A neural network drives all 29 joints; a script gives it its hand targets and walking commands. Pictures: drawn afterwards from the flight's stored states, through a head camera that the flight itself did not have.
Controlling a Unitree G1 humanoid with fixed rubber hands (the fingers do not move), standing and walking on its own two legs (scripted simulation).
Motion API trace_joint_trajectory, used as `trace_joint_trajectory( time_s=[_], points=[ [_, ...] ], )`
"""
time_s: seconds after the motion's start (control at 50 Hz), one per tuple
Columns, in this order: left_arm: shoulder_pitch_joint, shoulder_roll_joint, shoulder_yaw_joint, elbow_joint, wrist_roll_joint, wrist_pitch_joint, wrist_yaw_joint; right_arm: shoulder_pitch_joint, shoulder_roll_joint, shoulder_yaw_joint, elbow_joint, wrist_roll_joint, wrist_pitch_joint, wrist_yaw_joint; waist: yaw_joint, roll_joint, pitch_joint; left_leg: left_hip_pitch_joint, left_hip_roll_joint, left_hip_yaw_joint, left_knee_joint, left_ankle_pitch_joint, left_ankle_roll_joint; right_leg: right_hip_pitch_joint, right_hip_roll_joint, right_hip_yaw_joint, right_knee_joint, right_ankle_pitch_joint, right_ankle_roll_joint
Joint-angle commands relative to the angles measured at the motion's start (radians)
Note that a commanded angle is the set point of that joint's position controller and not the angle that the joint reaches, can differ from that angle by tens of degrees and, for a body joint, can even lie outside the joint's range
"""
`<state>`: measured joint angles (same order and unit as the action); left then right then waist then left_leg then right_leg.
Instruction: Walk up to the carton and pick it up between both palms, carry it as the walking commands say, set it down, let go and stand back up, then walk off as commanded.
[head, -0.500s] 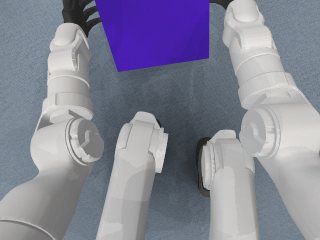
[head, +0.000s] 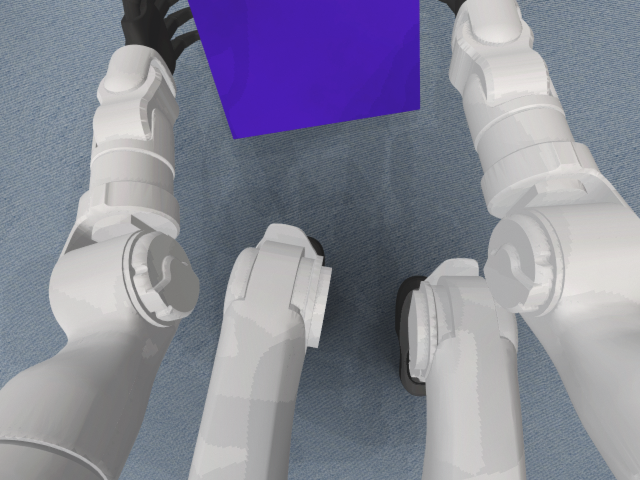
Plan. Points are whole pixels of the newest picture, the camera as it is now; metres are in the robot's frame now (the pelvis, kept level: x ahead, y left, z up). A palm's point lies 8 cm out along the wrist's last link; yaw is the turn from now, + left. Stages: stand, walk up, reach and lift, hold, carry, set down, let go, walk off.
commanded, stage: set down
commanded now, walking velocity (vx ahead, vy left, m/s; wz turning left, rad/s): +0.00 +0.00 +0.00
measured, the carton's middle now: (314, 30) +0.55 +0.13 -0.25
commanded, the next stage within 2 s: let go in 2.00 s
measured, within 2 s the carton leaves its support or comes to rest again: rests again in 0.52 s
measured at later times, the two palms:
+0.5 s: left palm (150, 86) +0.45 +0.30 -0.19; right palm (467, 51) +0.53 -0.04 -0.19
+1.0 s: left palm (78, 70) +0.44 +0.33 -0.11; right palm (510, 4) +0.54 -0.05 -0.11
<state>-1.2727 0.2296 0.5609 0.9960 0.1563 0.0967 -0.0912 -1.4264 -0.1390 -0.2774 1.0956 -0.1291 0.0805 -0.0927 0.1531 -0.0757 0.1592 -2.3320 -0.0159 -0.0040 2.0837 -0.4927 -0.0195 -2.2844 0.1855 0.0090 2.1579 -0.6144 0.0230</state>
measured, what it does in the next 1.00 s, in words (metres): stands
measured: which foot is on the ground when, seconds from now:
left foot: down 0.00-1.00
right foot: down 0.00-1.00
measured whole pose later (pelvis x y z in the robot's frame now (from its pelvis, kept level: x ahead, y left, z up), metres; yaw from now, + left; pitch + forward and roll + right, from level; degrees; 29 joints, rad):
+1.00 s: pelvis -0.01 +0.01 +0.03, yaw +1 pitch +39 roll -2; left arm -1.13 0.37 0.27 0.90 -0.18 0.08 0.03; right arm -1.26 -0.28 -0.08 0.91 0.11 0.15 -0.13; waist 0.15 -0.04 0.20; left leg -2.23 -0.02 0.00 2.02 -0.47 0.02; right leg -2.13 0.09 -0.02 2.09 -0.63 0.01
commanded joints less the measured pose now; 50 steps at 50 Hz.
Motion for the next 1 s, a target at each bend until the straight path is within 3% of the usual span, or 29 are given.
trace_joint_trajectory(
  time_s=[0.0,0.1,0.18,0.24,0.34,0.44,0.56,0.76,0.98],
  points=[
    [-0.178,-0.235,-0.153,0.100,-0.004,0.021,-0.068,-0.106,0.349,0.147,0.108,0.013,0.049,0.087,0.070,-0.082,-0.734,0.503,-0.017,0.008,-0.151,0.196,0.014,0.285,-0.026,-0.014,-0.206,0.114,0.006],
    [-0.141,-0.031,-0.136,0.104,-0.054,-0.048,0.007,-0.101,0.153,0.174,0.071,0.065,0.011,0.029,0.091,-0.074,-0.754,0.519,-0.004,0.001,-0.146,0.228,0.008,0.325,-0.045,-0.001,-0.191,0.137,0.010],
    [-0.145,0.199,-0.138,0.080,-0.140,-0.122,0.094,-0.151,-0.055,0.214,-0.049,0.149,-0.029,-0.035,0.114,-0.072,-0.818,0.563,0.011,-0.005,-0.124,0.311,-0.002,0.380,-0.069,0.009,-0.177,0.198,0.011],
    [-0.203,0.245,-0.186,0.050,-0.224,-0.151,0.124,-0.228,-0.088,0.272,-0.156,0.210,-0.040,-0.056,0.123,-0.064,-0.903,0.614,0.018,-0.009,-0.094,0.380,-0.005,0.433,-0.081,0.013,-0.160,0.245,0.010],
    [-0.227,0.277,-0.241,0.055,-0.308,-0.159,0.135,-0.234,-0.116,0.322,-0.195,0.266,-0.032,-0.061,0.113,-0.051,-0.981,0.668,0.022,-0.007,-0.084,0.397,-0.013,0.507,-0.091,0.007,-0.144,0.250,0.007],
    [-0.167,0.288,-0.254,0.130,-0.329,-0.151,0.131,-0.158,-0.152,0.296,-0.118,0.262,-0.022,-0.047,0.090,-0.043,-0.912,0.663,0.027,-0.011,-0.096,0.348,-0.011,0.457,-0.099,-0.007,-0.137,0.193,0.010],
    [-0.146,0.321,-0.275,0.150,-0.362,-0.152,0.122,-0.159,-0.204,0.287,-0.111,0.268,-0.024,-0.031,0.082,-0.052,-0.851,0.650,0.037,-0.026,-0.101,0.288,-0.001,0.400,-0.110,-0.016,-0.121,0.129,0.010],
    [-0.147,0.358,-0.299,-0.100,-0.399,-0.092,0.125,-0.175,-0.244,0.264,-0.289,0.297,0.022,-0.049,0.080,-0.003,-1.140,0.881,0.024,-0.010,-0.144,0.320,-0.004,0.537,-0.093,-0.049,-0.150,0.109,-0.003],
    [-0.021,0.273,-0.267,-0.227,-0.319,-0.026,0.113,-0.034,-0.226,0.165,-0.279,0.220,0.053,-0.036,0.030,0.080,-1.108,0.968,-0.005,0.001,-0.274,0.345,-0.021,0.437,-0.069,-0.077,-0.291,0.076,-0.013]
  ],
)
